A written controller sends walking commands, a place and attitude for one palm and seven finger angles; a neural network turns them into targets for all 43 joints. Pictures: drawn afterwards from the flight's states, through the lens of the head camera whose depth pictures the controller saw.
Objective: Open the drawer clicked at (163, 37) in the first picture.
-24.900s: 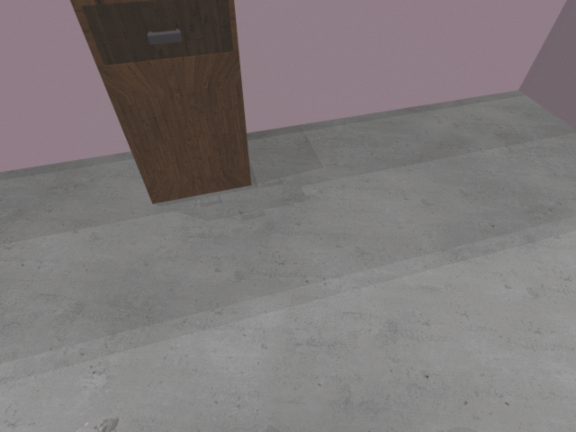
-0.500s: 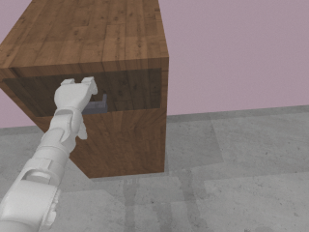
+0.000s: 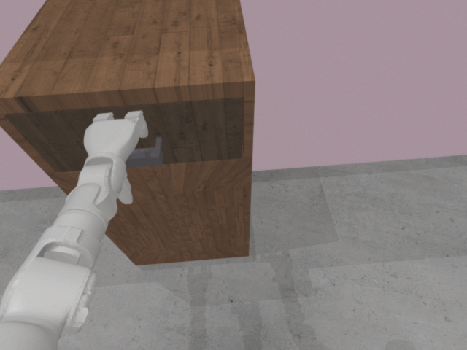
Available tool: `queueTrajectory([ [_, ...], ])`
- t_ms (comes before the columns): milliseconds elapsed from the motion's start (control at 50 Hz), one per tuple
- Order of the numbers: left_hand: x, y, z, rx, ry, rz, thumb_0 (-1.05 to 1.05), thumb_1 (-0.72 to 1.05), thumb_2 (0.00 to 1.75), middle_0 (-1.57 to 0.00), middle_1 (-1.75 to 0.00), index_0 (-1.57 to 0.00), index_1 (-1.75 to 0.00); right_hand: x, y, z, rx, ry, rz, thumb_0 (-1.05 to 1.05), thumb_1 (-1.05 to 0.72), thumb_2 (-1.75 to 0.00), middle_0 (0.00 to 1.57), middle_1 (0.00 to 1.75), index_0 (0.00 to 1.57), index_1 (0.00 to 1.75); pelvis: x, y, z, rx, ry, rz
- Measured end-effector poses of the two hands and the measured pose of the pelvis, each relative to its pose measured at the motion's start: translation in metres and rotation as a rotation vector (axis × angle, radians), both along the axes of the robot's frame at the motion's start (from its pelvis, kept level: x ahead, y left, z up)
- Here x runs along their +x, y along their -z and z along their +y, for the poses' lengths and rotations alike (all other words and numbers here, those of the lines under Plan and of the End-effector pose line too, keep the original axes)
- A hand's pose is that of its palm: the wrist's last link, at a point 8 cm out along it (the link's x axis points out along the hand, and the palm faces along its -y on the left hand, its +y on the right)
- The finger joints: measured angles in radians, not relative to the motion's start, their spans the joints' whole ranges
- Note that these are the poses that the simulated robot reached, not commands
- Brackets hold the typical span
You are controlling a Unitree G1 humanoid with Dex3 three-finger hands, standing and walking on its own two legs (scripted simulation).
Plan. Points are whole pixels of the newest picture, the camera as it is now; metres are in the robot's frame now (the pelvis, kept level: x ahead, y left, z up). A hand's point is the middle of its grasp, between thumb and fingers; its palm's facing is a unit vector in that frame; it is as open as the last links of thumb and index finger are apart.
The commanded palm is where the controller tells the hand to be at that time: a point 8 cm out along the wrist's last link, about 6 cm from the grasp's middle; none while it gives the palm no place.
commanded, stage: re-aim the fingers above the handle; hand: left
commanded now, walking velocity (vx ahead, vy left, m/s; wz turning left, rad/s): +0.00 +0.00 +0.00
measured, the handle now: (136, 150) +0.49 +0.22 +0.02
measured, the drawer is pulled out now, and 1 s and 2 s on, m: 0.00 0.00 0.00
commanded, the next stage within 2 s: lower the fingers behind the handle in 1.36 s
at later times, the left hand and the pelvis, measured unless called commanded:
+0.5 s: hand (126, 154) +0.45 +0.21 +0.06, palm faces -0.03 -0.02 -1.00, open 13.5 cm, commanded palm +0.44 +0.20 +0.14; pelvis -0.01 +0.00 +0.00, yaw +1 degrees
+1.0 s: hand (129, 151) +0.45 +0.21 +0.07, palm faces -0.04 -0.01 -1.00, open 13.4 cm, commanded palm +0.45 +0.19 +0.15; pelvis -0.01 +0.00 +0.00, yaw +1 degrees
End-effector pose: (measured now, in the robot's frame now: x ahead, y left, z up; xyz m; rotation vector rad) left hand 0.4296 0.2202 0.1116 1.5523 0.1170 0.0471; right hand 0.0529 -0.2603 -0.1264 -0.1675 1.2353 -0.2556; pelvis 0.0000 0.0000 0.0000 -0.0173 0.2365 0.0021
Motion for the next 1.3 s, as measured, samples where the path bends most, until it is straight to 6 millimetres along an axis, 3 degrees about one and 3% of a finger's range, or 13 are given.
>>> queueTrajectory([
  [240,0.000,-0.003,-0.002,-0.006,0.013,-0.003,0.00,-0.49,0.30,-0.36,-1.21,-0.38,-1.21,-0.006,-0.002,0.003,-0.005,-0.005,-0.012,0.01,-0.90,-0.90,0.20,0.30,0.20,0.30,-0.004,0.000,0.003,-0.002,-0.005,-0.003],
  [640,0.001,-0.010,-0.010,-0.013,0.013,-0.012,0.00,-0.49,0.30,-0.37,-1.21,-0.38,-1.21,0.000,-0.002,0.008,0.011,-0.022,-0.038,0.01,-0.90,-0.90,0.20,0.30,0.20,0.30,-0.005,-0.001,0.004,-0.001,-0.008,-0.013],
  [1300,0.002,-0.020,-0.020,-0.003,0.022,-0.011,0.00,-0.49,0.30,-0.38,-1.21,-0.38,-1.21,0.004,-0.003,0.001,0.009,-0.028,-0.052,0.01,-0.90,-0.90,0.20,0.30,0.20,0.30,-0.004,-0.004,-0.002,0.005,-0.013,-0.026],
])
